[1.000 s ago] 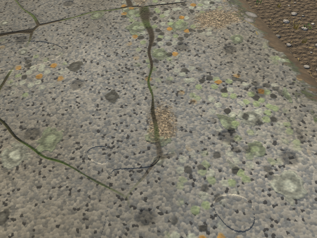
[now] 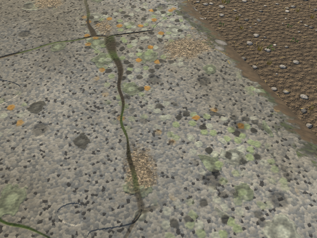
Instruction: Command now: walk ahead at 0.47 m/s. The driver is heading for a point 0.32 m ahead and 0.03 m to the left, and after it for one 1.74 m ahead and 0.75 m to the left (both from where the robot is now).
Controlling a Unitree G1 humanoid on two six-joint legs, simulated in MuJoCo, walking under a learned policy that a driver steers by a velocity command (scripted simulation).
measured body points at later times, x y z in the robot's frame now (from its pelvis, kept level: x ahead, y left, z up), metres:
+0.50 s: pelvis +0.27 -0.03 +0.00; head +0.31 -0.04 +0.45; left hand +0.47 +0.23 -0.07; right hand +0.29 -0.32 -0.13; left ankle +0.09 +0.09 -0.69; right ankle +0.39 -0.14 -0.73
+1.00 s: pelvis +0.50 +0.05 -0.01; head +0.55 +0.09 +0.44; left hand +0.46 +0.36 -0.14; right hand +0.80 -0.11 -0.09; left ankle +0.58 +0.17 -0.72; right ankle +0.41 -0.14 -0.65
